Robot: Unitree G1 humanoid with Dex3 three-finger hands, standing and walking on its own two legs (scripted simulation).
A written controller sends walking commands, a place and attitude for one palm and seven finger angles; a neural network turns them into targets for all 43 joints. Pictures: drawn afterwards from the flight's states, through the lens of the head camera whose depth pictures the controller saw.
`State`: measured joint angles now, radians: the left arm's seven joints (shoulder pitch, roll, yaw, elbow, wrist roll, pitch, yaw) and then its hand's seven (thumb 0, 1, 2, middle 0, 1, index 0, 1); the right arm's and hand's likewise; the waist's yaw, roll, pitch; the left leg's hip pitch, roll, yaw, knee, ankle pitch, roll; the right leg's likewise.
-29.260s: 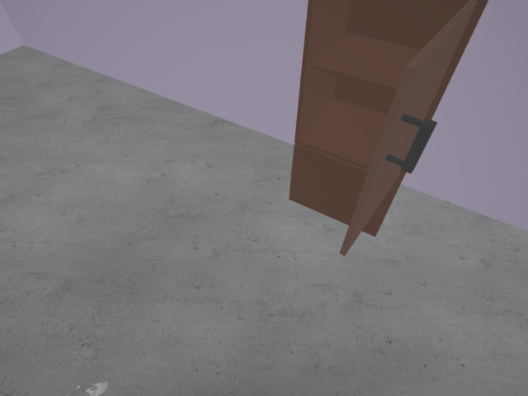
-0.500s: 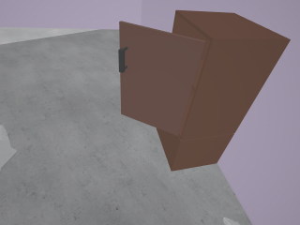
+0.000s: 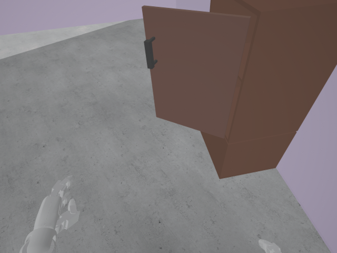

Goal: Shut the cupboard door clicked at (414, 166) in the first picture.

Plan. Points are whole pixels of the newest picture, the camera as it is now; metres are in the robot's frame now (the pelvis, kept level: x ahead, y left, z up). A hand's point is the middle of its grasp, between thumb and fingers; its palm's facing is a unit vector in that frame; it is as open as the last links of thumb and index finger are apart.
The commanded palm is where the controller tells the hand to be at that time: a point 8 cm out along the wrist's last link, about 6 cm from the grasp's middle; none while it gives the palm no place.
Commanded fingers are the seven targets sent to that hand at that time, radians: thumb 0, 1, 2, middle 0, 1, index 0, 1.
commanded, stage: let the arm hang, fingers relaxed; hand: left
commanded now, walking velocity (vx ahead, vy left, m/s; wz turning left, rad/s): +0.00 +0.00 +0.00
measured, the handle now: (151, 52) +0.88 +0.11 +0.07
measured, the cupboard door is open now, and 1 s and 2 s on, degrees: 53 53 53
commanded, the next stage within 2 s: look to check the result in 0.96 s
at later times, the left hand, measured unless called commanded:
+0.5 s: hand out of the picture -0.03 +0.19 -0.15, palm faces +0.01 -0.97 -0.23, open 7.3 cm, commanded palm none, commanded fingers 0.00 0.90 0.90 -0.20 -0.30 -0.20 -0.30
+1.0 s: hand out of the picture -0.03 +0.16 -0.15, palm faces +0.01 -0.99 -0.14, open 7.4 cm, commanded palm none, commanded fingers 0.00 0.90 0.90 -0.20 -0.30 -0.20 -0.30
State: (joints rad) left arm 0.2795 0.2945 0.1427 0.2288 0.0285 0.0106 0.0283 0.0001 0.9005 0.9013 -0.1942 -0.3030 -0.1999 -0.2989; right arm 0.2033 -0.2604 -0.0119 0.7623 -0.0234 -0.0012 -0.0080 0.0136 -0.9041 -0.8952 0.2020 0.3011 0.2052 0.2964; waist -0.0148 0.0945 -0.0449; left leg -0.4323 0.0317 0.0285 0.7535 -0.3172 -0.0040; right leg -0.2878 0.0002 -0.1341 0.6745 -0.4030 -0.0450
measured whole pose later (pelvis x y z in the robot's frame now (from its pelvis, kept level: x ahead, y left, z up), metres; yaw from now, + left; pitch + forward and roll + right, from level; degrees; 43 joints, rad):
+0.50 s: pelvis +0.01 +0.00 +0.03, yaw -1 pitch -2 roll +0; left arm 0.34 0.18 0.00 1.14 0.01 0.01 0.03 0.00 0.92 0.90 -0.20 -0.30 -0.20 -0.30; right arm 0.28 -0.15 0.01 1.11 -0.01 0.02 -0.04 0.01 -0.92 -0.90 0.20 0.30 0.20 0.30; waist 0.00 0.02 0.03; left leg -0.19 0.01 0.07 0.41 -0.19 0.02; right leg -0.09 0.00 -0.11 0.37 -0.26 -0.02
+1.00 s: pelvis +0.00 +0.01 +0.03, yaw -2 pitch -2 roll +0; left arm 0.36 0.09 0.00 1.16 0.01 -0.01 0.04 0.00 0.91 0.90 -0.20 -0.30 -0.20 -0.30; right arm 0.34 -0.10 0.01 1.16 -0.01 0.01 -0.04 0.01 -0.91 -0.90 0.20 0.30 0.20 0.30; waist -0.01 0.00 0.02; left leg -0.19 0.01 0.09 0.40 -0.17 0.03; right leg -0.11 -0.01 -0.09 0.39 -0.25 -0.01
